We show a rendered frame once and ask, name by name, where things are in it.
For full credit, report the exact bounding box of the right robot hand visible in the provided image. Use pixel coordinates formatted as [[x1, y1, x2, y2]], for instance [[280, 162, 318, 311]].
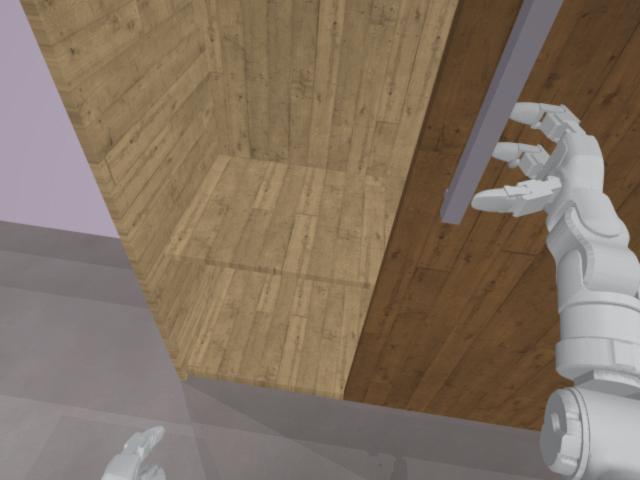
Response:
[[471, 102, 604, 217]]

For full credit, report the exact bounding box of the right robot upper arm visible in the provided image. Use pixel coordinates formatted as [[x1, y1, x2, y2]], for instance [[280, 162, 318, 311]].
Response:
[[539, 387, 640, 480]]

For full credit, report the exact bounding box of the wardrobe door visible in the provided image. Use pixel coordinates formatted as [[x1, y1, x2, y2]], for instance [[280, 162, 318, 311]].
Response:
[[343, 0, 640, 432]]

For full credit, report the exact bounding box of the handle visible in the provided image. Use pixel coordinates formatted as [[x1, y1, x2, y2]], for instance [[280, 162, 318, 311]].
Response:
[[440, 0, 564, 225]]

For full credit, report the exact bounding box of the robot right forearm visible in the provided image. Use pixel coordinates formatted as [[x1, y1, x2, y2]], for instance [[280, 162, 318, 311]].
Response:
[[546, 189, 640, 400]]

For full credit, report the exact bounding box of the left robot hand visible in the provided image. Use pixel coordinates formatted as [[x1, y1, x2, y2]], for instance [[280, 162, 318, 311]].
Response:
[[101, 426, 166, 480]]

